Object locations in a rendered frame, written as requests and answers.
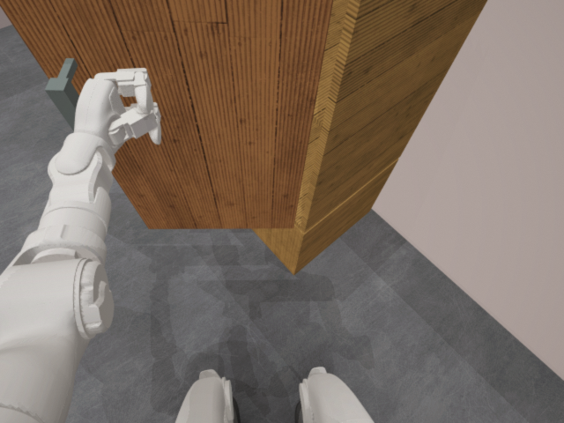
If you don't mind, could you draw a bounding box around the right robot thigh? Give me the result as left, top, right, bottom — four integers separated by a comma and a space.
299, 373, 374, 423

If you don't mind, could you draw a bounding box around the robot left hand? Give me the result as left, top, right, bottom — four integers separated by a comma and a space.
74, 68, 161, 154

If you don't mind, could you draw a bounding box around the robot thigh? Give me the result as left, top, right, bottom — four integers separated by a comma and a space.
299, 373, 374, 423
175, 376, 234, 423

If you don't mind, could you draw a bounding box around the left robot thigh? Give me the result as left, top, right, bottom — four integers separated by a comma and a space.
175, 376, 234, 423

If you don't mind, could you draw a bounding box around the left robot upper arm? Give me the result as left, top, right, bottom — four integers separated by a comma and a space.
0, 258, 115, 423

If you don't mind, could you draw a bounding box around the robot left forearm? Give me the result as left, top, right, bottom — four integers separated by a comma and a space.
0, 132, 116, 278

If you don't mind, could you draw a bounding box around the cupboard door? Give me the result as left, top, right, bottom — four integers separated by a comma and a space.
0, 0, 333, 229

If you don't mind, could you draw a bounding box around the handle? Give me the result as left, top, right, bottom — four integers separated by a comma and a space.
45, 58, 79, 131

